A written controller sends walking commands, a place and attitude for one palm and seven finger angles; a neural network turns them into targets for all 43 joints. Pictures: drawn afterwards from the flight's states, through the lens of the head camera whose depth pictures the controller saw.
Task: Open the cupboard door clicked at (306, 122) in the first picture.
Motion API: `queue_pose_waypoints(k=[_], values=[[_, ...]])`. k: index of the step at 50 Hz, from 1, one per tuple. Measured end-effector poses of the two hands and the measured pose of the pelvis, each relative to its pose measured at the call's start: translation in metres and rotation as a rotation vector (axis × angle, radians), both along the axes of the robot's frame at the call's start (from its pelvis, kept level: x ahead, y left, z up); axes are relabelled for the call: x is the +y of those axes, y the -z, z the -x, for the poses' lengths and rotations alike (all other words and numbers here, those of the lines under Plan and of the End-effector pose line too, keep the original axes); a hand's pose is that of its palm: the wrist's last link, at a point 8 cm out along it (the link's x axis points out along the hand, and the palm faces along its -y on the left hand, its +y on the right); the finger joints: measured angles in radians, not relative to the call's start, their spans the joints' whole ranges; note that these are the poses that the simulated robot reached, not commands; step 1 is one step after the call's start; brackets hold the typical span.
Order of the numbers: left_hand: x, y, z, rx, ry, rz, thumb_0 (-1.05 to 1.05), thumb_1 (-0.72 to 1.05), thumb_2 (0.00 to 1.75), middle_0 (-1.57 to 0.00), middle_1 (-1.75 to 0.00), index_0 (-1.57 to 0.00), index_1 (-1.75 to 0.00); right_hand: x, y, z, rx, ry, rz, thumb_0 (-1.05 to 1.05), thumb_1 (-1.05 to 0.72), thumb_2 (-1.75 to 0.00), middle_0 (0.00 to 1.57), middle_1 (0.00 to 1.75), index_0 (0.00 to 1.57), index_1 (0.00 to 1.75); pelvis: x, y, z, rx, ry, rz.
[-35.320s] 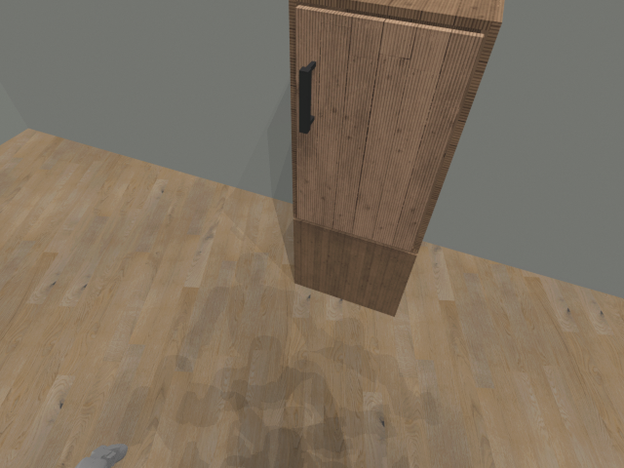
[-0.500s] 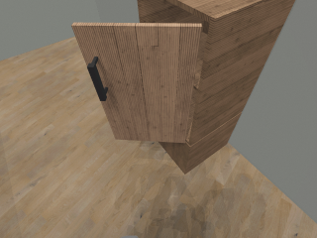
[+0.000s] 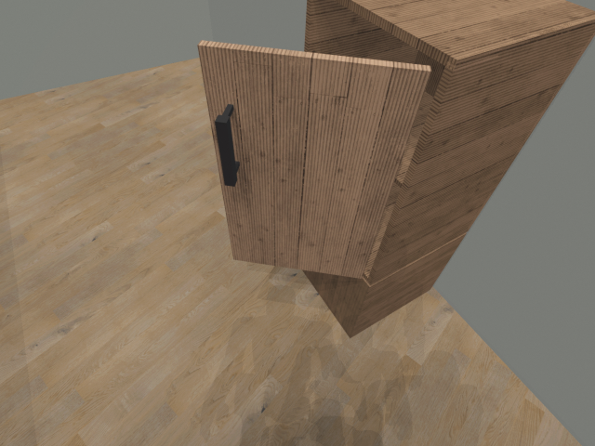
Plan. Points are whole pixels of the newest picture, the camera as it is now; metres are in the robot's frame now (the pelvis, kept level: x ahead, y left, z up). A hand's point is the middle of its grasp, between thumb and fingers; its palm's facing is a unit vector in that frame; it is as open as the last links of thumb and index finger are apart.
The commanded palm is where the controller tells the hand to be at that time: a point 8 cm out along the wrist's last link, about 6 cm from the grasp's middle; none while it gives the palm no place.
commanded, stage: come to a stop and stand still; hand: left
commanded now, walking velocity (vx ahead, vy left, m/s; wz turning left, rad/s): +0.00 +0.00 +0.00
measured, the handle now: (230, 146) +0.59 +0.19 +0.05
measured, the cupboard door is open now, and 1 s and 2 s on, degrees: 51 51 51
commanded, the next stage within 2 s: look again from close up in 0.64 s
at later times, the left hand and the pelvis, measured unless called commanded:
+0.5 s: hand out of the picture +0.04 +0.17 -0.18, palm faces +0.02 -0.98 -0.19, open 7.3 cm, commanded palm none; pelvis +0.02 +0.00 +0.00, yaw +0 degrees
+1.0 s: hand out of the picture +0.01 +0.16 -0.18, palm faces +0.03 -0.97 -0.23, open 7.3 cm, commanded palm none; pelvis +0.01 -0.01 -0.01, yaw +0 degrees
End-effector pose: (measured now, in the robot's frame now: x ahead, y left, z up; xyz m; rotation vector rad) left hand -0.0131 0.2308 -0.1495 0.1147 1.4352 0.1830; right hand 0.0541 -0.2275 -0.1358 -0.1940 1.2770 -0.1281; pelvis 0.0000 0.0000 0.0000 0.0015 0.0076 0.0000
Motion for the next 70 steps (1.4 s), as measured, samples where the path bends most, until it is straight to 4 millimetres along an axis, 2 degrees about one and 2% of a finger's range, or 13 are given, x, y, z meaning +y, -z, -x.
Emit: queue_pose_waypoints(k=[5, 17, 24, 29, 37, 46, 52, 59, 70], values=[[-0.004, 0.001, -0.005, 0.013, 0.015, 0.016, 0.0, 0.91, 0.9, -0.19, -0.3, -0.2, -0.3, 0.001, 0.0, 0.009, 0.026, 0.022, 0.008, 0.0, -0.93, -0.9, 0.2, 0.3, 0.21, 0.3, 0.003, -0.001, -0.007, 0.002, 0.007, 0.0], [-0.008, 0.002, -0.039, -0.028, 0.042, 0.008, 0.01, 0.92, 0.9, -0.2, -0.3, -0.2, -0.3, 0.008, 0.005, 0.051, 0.152, 0.081, -0.007, 0.01, -0.91, -0.9, 0.2, 0.3, 0.2, 0.3, 0.001, -0.001, -0.019, -0.009, 0.008, -0.002], [-0.01, 0.0, -0.048, -0.035, 0.045, -0.002, 0.01, 0.92, 0.9, -0.19, -0.3, -0.2, -0.3, 0.012, 0.007, 0.065, 0.2, 0.097, -0.029, 0.01, -0.91, -0.9, 0.2, 0.3, 0.2, 0.3, -0.003, -0.001, -0.024, -0.006, 0.004, -0.002], [-0.013, 0.0, -0.047, -0.031, 0.039, -0.003, 0.01, 0.92, 0.9, -0.19, -0.3, -0.2, -0.3, 0.011, 0.007, 0.063, 0.203, 0.099, -0.033, 0.01, -0.91, -0.9, 0.2, 0.3, 0.2, 0.3, -0.007, -0.001, -0.026, -0.006, 0.003, -0.002], [-0.022, 0.0, -0.039, -0.013, 0.024, 0.004, 0.01, 0.92, 0.9, -0.19, -0.3, -0.2, -0.3, 0.004, 0.008, 0.049, 0.176, 0.086, -0.029, 0.01, -0.91, -0.9, 0.2, 0.3, 0.2, 0.3, -0.011, -0.001, -0.029, -0.007, 0.0, -0.002], [-0.019, -0.001, -0.025, -0.038, 0.037, -0.034, 0.01, 0.92, 0.9, -0.2, -0.3, -0.2, -0.3, -0.009, 0.018, 0.025, 0.062, 0.031, -0.021, 0.01, -0.92, -0.9, 0.2, 0.3, 0.2, 0.3, -0.01, 0.007, -0.016, -0.009, -0.006, 0.005], [-0.019, -0.003, -0.021, -0.063, 0.041, -0.044, 0.0, 0.91, 0.9, -0.2, -0.3, -0.2, -0.3, -0.014, 0.019, 0.017, 0.006, 0.026, -0.023, 0.01, -0.93, -0.9, 0.2, 0.3, 0.2, 0.3, -0.013, 0.008, -0.008, -0.034, 0.002, -0.004], [-0.023, -0.005, -0.018, -0.081, 0.052, -0.036, 0.0, 0.91, 0.9, -0.2, -0.3, -0.2, -0.3, -0.021, 0.015, 0.023, -0.001, 0.018, -0.026, 0.01, -0.93, -0.9, 0.2, 0.3, 0.2, 0.3, -0.02, 0.005, 0.001, -0.036, 0.007, -0.009], [-0.031, -0.004, -0.008, -0.064, 0.057, -0.021, 0.0, 0.91, 0.9, -0.2, -0.3, -0.2, -0.3, -0.028, 0.012, 0.053, 0.081, 0.025, -0.024, 0.01, -0.92, -0.9, 0.2, 0.3, 0.2, 0.3, -0.029, 0.003, 0.008, -0.027, 0.009, -0.009]])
